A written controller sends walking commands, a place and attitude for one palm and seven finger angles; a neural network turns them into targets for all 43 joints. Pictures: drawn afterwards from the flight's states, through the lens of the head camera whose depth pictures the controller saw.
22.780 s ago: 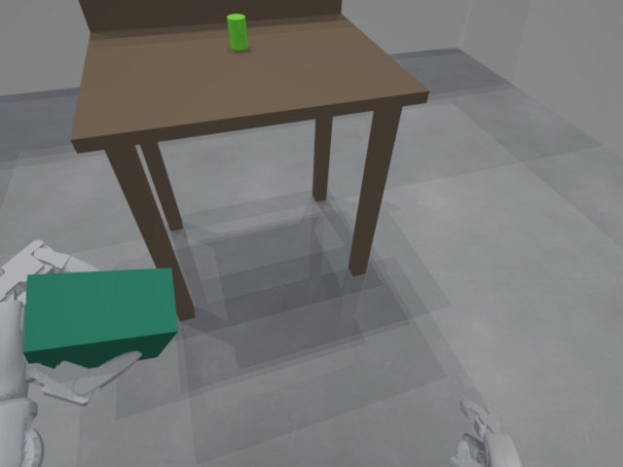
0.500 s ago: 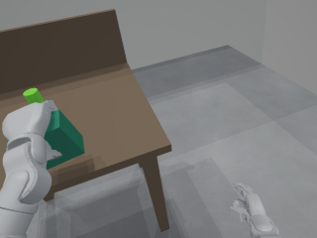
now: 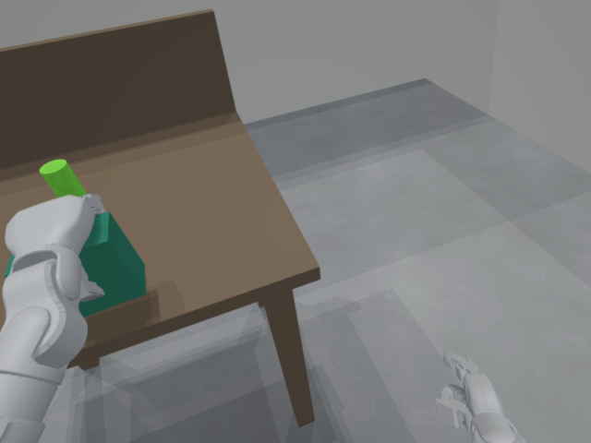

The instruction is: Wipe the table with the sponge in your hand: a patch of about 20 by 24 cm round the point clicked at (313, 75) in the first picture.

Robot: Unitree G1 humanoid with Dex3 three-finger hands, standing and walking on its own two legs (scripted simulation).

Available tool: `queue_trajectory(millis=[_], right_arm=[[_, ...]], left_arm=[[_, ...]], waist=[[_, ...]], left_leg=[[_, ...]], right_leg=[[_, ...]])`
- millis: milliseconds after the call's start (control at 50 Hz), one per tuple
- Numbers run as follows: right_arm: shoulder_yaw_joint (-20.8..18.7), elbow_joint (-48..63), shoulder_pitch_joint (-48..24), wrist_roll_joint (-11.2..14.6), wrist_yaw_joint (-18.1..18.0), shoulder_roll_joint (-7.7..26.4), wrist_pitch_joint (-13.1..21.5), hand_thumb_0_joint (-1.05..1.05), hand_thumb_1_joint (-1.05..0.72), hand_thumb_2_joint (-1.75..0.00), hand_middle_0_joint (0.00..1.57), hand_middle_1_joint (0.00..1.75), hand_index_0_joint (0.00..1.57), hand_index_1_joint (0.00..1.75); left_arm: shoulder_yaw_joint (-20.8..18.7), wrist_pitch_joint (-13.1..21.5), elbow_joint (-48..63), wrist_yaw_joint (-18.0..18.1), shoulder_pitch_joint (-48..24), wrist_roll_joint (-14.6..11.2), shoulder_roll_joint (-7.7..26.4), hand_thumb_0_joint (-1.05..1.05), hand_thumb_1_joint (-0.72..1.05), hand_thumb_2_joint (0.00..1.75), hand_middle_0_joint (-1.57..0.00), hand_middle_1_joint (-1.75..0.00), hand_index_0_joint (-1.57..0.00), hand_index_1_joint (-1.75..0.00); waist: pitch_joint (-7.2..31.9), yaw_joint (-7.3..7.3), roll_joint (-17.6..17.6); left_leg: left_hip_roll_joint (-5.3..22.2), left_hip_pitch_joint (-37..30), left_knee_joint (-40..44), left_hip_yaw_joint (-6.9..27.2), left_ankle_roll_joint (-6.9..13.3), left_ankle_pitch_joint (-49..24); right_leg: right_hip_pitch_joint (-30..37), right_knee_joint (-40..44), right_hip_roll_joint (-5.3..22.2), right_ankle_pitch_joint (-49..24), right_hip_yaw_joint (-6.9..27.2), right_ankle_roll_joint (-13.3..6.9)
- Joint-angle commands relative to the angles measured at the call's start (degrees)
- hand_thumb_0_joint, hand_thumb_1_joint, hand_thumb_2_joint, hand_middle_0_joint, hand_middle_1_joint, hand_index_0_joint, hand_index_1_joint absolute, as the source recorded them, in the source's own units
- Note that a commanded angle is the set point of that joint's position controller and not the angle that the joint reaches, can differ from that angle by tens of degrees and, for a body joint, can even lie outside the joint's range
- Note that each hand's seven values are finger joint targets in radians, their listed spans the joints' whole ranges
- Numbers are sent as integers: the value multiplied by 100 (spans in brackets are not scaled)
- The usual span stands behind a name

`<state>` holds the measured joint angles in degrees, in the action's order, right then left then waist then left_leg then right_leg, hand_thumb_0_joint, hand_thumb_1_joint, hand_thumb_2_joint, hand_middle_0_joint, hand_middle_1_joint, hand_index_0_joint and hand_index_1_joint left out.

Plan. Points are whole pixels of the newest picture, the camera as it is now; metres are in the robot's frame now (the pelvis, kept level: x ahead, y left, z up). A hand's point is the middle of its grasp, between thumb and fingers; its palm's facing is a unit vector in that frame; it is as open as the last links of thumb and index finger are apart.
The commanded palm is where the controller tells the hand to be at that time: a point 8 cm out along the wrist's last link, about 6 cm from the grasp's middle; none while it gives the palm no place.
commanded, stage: move the sponge above the wiping area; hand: left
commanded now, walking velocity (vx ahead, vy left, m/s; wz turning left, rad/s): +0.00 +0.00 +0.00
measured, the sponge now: (91, 277) +0.26 +0.33 +0.11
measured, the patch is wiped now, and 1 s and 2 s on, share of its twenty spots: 0.00 0.00 0.00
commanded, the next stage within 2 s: none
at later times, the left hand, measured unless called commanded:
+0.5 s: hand (75, 251) +0.28 +0.35 +0.15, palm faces +0.03 -0.01 -1.00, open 10.3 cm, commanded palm +0.25 +0.35 +0.22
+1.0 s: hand (69, 244) +0.28 +0.36 +0.16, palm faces +0.04 -0.01 -1.00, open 10.3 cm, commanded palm +0.24 +0.35 +0.23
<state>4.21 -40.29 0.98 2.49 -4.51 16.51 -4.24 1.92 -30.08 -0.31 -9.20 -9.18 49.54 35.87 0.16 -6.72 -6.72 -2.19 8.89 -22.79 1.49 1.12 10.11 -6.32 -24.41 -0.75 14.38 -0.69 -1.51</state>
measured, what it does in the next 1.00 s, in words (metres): stands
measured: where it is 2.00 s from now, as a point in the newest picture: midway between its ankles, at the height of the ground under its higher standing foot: outside the picture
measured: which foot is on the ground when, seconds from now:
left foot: down 0.00-1.00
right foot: down 0.00-1.00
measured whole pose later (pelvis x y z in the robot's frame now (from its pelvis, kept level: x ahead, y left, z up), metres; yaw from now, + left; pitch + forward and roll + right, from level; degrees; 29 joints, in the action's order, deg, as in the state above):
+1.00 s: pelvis +0.01 +0.01 +0.00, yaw +1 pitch -2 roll +0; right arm 3.1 -40.0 2.7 2.5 -4.1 16.5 -4.8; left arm -1.7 -23.5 -3.4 -8.3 -9.2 49.4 37.0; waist 0.5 -6.2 -6.4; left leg -3.0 9.3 -22.4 2.0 2.1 10.7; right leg -5.6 -22.2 0.0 14.3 -1.2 -0.7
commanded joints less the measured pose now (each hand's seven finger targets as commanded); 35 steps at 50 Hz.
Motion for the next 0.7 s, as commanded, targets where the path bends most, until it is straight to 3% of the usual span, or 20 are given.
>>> queue_trajectory(millis=[0,20,100,120,200,220,240,380,400,440,460,500,520,540,580,600,640,680], right_arm=[[-227,1041,-1238,-38,-79,587,388,0,-90,-90,20,30,20,30],[-187,1030,-1229,-33,-76,512,434,0,-90,-90,20,30,20,30],[-262,984,-1102,-59,-93,585,431,0,-90,-90,20,30,20,30],[-218,991,-1107,-42,-75,508,460,0,-90,-90,20,30,20,30],[-277,910,-1057,-45,-73,624,386,0,-90,-90,20,30,20,30],[-235,918,-1067,-27,-60,566,400,0,-90,-90,20,30,20,30],[-276,853,-1007,-28,-58,593,369,0,-90,-90,20,30,20,30],[-312,946,-996,-28,-50,618,351,0,-90,-90,20,30,20,30],[-315,975,-1019,-35,-60,651,347,0,-90,-90,20,30,20,30],[-294,922,-933,-29,-75,586,337,0,-90,-90,20,30,20,30],[-312,882,-861,-34,-81,653,328,0,-90,-90,20,30,20,30],[-295,926,-923,-40,-92,671,311,0,-90,-90,20,30,20,30],[-260,945,-926,-24,-76,596,351,0,-90,-90,20,30,20,30],[-292,849,-859,-36,-85,605,333,0,-90,-90,20,30,20,30],[-307,912,-858,-42,-82,602,355,0,-90,-90,20,30,20,30],[-309,936,-894,-55,-90,635,358,0,-90,-90,20,30,20,30],[-310,866,-842,-38,-75,569,373,0,-90,-90,20,30,20,30],[-327,882,-854,-40,-54,606,365,0,-90,-90,20,30,20,30]], left_arm=[[-1288,310,1217,292,-2017,308,2078,0,10,130,-120,-160,-120,-160],[-1019,416,1210,313,-2195,291,1770,0,10,130,-120,-160,-120,-160],[-1361,604,1209,478,-1921,321,2040,0,10,130,-120,-160,-120,-160],[-1143,625,1167,511,-2027,281,1766,0,10,130,-120,-160,-120,-160],[-1468,520,693,606,-1901,289,2086,0,10,130,-120,-160,-120,-160],[-1180,510,628,595,-2011,261,1774,0,10,130,-120,-160,-120,-160],[-1339,516,539,605,-1919,245,1938,0,10,130,-120,-160,-120,-160],[-1065,568,691,420,-1960,281,1738,0,10,130,-120,-160,-120,-160],[-1247,565,710,396,-1872,300,1925,0,10,130,-120,-160,-120,-160],[-1018,638,540,385,-1869,287,1666,0,10,130,-120,-160,-120,-160],[-1218,676,428,399,-1916,330,1900,0,10,130,-120,-160,-120,-160],[-1343,701,440,418,-1998,376,2065,0,10,130,-120,-160,-120,-160],[-1218,784,582,451,-2195,339,1924,0,10,130,-120,-160,-120,-160],[-1373,826,376,498,-2096,349,2060,0,10,130,-120,-160,-120,-160],[-1320,930,613,558,-2333,354,2018,0,10,130,-120,-160,-120,-160],[-1510,921,629,594,-2290,362,2234,0,10,130,-120,-160,-120,-160],[-1291,964,553,651,-2323,349,1946,0,10,130,-120,-160,-120,-160],[-1321,921,574,675,-2270,333,1976,0,10,130,-120,-160,-120,-160]], waist=[[1365,-28,165],[1346,53,268],[1400,-36,-122],[1279,16,13],[1162,-38,54],[1152,17,180],[1179,4,205],[1367,72,256],[1371,37,125],[1222,115,325],[1192,112,366],[1152,54,171],[1253,80,191],[1207,73,174],[1408,59,107],[1468,7,-43],[1401,69,-22],[1429,34,-119]], left_leg=[[-157,-327,216,-43,94,-970],[-189,-327,174,-71,107,-1055],[-176,-377,214,-1,72,-1133],[-185,-308,217,-26,71,-1148],[-171,-196,266,-14,35,-1070],[-178,-166,257,-56,43,-1098],[-154,-176,295,-28,41,-1113],[-167,-324,227,-19,87,-1393],[-149,-342,202,-17,84,-1373],[-154,-303,238,-29,103,-1302],[-129,-257,267,-11,81,-1244],[-142,-248,274,4,73,-1164],[-169,-262,252,-16,80,-1214],[-139,-251,285,6,71,-1191],[-165,-356,274,41,71,-1302],[-156,-367,266,33,66,-1265],[-154,-374,278,39,59,-1317],[-160,-372,287,48,41,-1391]], right_leg=[[399,395,-121,-820,234,-133],[389,369,-89,-930,161,-111],[434,401,-144,-952,190,-174],[406,378,-105,-956,90,-151],[412,434,-140,-965,162,-180],[410,404,-89,-984,56,-146],[460,414,-119,-1001,54,-150],[485,381,-111,-1351,5,-123],[468,396,-131,-1318,74,-149],[406,408,-114,-1212,-24,-116],[374,431,-115,-1158,-36,-118],[343,457,-140,-1044,34,-160],[408,415,-103,-1062,-19,-144],[403,436,-130,-1006,-25,-154],[457,424,-143,-1078,-32,-163],[493,449,-154,-1030,46,-190],[454,438,-153,-1038,-31,-178],[493,439,-148,-1125,-30,-183]])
